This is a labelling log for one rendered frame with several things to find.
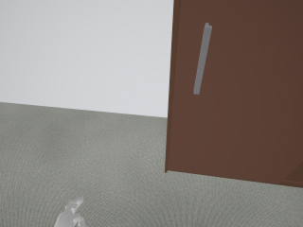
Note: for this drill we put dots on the left robot hand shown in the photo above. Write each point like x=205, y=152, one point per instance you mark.
x=67, y=218

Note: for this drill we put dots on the handle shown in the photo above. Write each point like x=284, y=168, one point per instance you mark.
x=202, y=58

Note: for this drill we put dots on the wardrobe door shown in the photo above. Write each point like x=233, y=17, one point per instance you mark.
x=247, y=120
x=296, y=174

